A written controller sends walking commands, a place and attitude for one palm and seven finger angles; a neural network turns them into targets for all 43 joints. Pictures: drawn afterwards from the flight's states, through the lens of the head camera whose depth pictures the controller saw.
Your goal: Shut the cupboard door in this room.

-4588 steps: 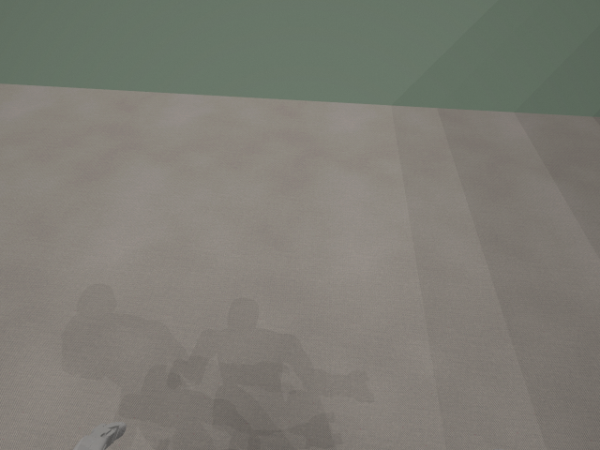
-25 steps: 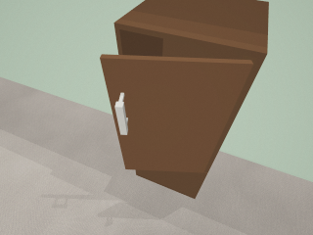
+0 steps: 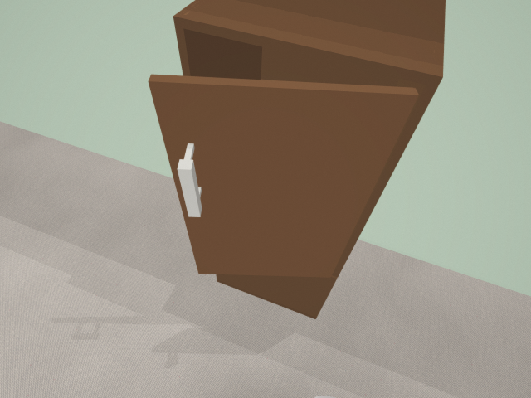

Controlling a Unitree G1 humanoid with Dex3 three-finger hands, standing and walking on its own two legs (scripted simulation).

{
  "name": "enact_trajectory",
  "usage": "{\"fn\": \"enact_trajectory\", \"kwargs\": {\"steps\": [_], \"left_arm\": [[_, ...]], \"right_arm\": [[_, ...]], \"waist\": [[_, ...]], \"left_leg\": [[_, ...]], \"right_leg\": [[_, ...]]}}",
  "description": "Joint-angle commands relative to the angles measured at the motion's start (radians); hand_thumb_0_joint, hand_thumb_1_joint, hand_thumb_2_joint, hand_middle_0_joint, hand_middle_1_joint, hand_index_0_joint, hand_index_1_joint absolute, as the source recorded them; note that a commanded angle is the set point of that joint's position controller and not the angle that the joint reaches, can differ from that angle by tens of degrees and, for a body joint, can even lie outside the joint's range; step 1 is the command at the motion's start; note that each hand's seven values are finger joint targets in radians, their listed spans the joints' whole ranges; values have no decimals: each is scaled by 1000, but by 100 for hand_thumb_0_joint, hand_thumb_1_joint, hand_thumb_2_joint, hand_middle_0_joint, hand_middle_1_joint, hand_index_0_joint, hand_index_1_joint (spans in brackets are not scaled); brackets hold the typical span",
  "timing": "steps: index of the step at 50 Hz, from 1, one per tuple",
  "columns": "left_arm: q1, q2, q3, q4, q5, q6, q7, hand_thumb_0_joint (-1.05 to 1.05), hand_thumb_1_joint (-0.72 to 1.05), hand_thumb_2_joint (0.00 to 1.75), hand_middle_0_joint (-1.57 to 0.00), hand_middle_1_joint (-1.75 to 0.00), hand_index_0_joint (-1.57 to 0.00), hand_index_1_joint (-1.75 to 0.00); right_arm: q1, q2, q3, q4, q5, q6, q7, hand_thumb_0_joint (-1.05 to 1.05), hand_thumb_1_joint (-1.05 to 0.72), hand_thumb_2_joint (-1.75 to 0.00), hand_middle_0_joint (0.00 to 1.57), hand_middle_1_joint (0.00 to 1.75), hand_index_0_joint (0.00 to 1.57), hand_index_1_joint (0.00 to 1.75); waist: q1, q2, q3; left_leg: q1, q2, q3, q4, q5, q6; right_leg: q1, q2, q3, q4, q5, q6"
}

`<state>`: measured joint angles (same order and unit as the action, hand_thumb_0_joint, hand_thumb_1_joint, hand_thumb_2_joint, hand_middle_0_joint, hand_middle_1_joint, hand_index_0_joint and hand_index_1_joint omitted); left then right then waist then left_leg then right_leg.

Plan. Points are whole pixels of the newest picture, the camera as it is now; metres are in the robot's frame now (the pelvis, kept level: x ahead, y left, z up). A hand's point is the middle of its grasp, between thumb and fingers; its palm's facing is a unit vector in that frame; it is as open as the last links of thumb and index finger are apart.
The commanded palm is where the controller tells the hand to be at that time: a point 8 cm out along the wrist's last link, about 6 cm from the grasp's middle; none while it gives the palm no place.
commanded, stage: shuffle to correct the standing spot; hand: left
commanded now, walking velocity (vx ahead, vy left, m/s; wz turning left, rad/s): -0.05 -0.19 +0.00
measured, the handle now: (192, 181) +0.44 +0.15 +0.06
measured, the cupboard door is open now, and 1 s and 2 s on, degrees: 20 20 20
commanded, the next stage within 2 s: come to a stop and stand still in 0.06 s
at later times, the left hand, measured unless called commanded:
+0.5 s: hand out of the picture +0.01 +0.09 -0.16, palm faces +0.03 -0.97 -0.23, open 7.3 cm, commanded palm none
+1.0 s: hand out of the picture +0.04 +0.14 -0.18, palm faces +0.05 -0.98 -0.21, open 7.4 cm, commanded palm none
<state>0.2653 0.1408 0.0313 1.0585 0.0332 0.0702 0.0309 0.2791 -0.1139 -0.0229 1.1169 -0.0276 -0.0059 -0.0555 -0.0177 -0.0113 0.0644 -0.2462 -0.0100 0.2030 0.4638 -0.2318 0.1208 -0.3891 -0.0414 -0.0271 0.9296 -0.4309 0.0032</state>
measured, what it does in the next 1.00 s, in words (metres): steps on the spot: right foot, then left foot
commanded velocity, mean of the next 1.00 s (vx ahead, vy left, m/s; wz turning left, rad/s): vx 0.01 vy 0.06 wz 0.00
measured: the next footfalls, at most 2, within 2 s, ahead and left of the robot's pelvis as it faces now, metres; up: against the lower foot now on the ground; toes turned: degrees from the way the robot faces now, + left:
right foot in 0.30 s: -0.01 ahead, -0.21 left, +0.00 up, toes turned -4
left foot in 0.68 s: +0.06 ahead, +0.02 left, +0.00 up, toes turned +4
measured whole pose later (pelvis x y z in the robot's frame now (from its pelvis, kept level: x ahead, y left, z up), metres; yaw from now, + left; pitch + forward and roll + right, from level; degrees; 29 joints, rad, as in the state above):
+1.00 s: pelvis +0.00 -0.04 +0.00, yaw +0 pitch +0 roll +1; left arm 0.21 0.16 0.03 1.00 0.03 0.04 0.04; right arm 0.14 -0.14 -0.02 0.99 -0.02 -0.01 -0.03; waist 0.02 -0.02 0.06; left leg -0.25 -0.07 0.12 0.43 -0.19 0.11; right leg -0.27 -0.07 -0.03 0.73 -0.45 0.02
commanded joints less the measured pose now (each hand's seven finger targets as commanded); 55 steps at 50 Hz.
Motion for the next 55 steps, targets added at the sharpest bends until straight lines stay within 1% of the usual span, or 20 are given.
{"fn": "enact_trajectory", "kwargs": {"steps": [1,9,11,13,15,17,19,23,29,32,33,34,35,36,37,42,48,51,54,55], "left_arm": [[34,44,24,-60,0,0,-12,0,90,90,-20,-30,-20,-30],[-27,52,29,-115,-3,-2,-25,0,90,90,-20,-30,-20,-30],[27,29,23,-96,-8,-21,-20,0,90,90,-20,-30,-20,-30],[111,42,16,-56,-8,-48,-10,0,90,90,-20,-30,-20,-30],[124,165,21,-63,-1,-74,8,0,90,90,-20,-30,-20,-30],[18,195,18,-110,1,-85,4,0,90,90,-20,-30,-20,-30],[13,168,20,-105,-6,-107,5,0,90,90,-20,-30,-20,-30],[81,175,25,-92,-2,-113,10,0,90,90,-20,-30,-20,-30],[134,205,41,-80,2,-87,24,0,90,90,-20,-30,-20,-30],[76,201,42,-94,-2,-73,25,0,90,90,-20,-30,-20,-30],[67,186,37,-103,-7,-70,23,0,90,90,-20,-30,-20,-30],[87,146,31,-113,-13,-63,22,0,90,90,-20,-30,-20,-30],[112,100,21,-114,-20,-58,21,0,90,90,-20,-30,-20,-30],[107,102,19,-109,-16,-48,26,0,90,90,-20,-30,-20,-30],[91,91,16,-100,-15,-37,30,0,90,90,-20,-30,-20,-30],[67,73,10,-68,-7,-39,8,0,90,90,-20,-30,-20,-30],[28,65,5,-79,-8,-45,9,0,90,90,-20,-30,-20,-30],[63,68,5,-63,-8,-56,11,0,90,90,-20,-30,-20,-30],[44,118,-1,-60,-8,-77,13,0,90,90,-20,-30,-20,-30],[33,128,-5,-61,-13,-77,10,0,90,90,-20,-30,-20,-30]], "right_arm": [[63,-160,-41,-48,0,-7,-4,0,-90,-90,20,30,20,30],[61,-216,-76,-76,-11,8,10,0,-90,-90,20,30,20,30],[28,-209,-74,-92,-12,12,22,0,-90,-90,20,30,20,30],[22,-158,-58,-89,-5,15,34,0,-90,-90,20,30,20,30],[-7,-48,-27,-132,11,19,46,0,-90,-90,20,30,20,30],[-25,-94,-37,-146,3,21,64,0,-90,-90,20,30,20,30],[-9,-117,-36,-124,-2,21,67,0,-90,-90,20,30,20,30],[-26,-123,-30,-135,10,18,68,0,-90,-90,20,30,20,30],[-115,-107,-24,-189,26,24,58,0,-90,-90,20,30,20,30],[-36,-101,-27,-162,28,17,50,0,-90,-90,20,30,20,30],[8,-127,-30,-145,24,10,45,0,-90,-90,20,30,20,30],[30,-184,-41,-144,18,1,41,0,-90,-90,20,30,20,30],[35,-228,-46,-152,19,2,36,0,-90,-90,20,30,20,30],[23,-224,-43,-158,17,10,31,0,-90,-90,20,30,20,30],[-11,-209,-34,-160,15,5,23,0,-90,-90,20,30,20,30],[-81,-156,-19,-171,12,-4,21,0,-90,-90,20,30,20,30],[-29,-154,-28,-142,7,-7,22,0,-90,-90,20,30,20,30],[-39,-151,-26,-133,12,-7,26,0,-90,-90,20,30,20,30],[-43,-110,-11,-124,19,-9,35,0,-90,-90,20,30,20,30],[-29,-105,-8,-113,16,-10,40,0,-90,-90,20,30,20,30]], "waist": [[-4,72,-26],[-25,171,-51],[1,194,-81],[43,97,-94],[56,-266,-24],[28,-82,25],[21,-217,50],[44,-161,3],[77,-185,-47],[21,-180,-71],[5,-118,-104],[1,35,-157],[16,223,-182],[11,192,-173],[17,257,-146],[41,76,-88],[19,76,-99],[41,19,-101],[24,-65,-42],[15,-32,-42]], "left_leg": [[20,346,-316,-222,106,62],[4,339,-323,-216,-59,40],[-44,290,-289,-193,-171,11],[-146,184,-199,-91,-256,-60],[-300,39,-103,208,-292,-126],[-229,48,-156,300,-229,-116],[-297,40,-173,387,-140,-127],[-304,28,-148,407,-151,-153],[-216,-6,-128,243,-163,-152],[15,-19,-114,-3,37,-141],[135,15,-116,-68,168,-127],[264,160,-254,-58,434,-73],[267,320,-410,-62,740,41],[209,336,-380,-85,735,97],[129,328,-399,-122,659,104],[99,239,-330,-166,467,79],[128,236,-356,-181,355,71],[52,199,-342,-157,178,18],[-12,81,-269,-117,9,-76],[35,67,-263,-122,5,-83]], "right_leg": [[-85,-25,22,76,33,5],[-14,-12,-28,-147,-1,-1],[100,7,-58,-286,28,-6],[300,9,-68,-523,141,-6],[236,-289,340,-772,-120,-90],[79,-321,344,-813,-196,-152],[177,-264,292,-756,132,-129],[320,-269,177,-609,672,-153],[361,-264,159,-490,923,-172],[230,-202,114,-410,768,-114],[182,-156,83,-343,660,-81],[70,-80,28,-248,378,-35],[14,-18,-28,-143,-102,8],[28,-9,8,-26,-199,2],[40,-19,46,37,-200,0],[25,-36,18,13,-38,9],[94,-30,-1,-243,-19,7],[221,-27,2,-462,133,-2],[219,-143,149,-596,189,-64],[168,-157,145,-596,157,-74]]}}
